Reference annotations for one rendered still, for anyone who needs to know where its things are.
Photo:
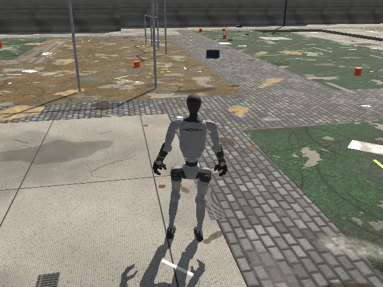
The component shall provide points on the robot left thigh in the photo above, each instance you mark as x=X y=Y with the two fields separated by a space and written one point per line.
x=176 y=178

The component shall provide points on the robot right hand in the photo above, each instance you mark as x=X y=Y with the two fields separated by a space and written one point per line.
x=224 y=168

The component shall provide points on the left robot forearm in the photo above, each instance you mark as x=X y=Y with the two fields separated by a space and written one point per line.
x=161 y=156

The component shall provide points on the robot right upper arm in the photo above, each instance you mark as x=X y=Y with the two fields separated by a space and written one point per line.
x=211 y=126

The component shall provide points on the robot left hand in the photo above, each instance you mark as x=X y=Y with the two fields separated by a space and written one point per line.
x=156 y=166

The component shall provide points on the robot left upper arm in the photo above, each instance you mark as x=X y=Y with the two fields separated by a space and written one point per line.
x=175 y=124

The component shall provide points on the right robot forearm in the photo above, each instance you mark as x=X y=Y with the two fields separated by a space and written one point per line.
x=220 y=157

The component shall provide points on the right robot shin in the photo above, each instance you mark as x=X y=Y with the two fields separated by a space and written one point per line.
x=200 y=214

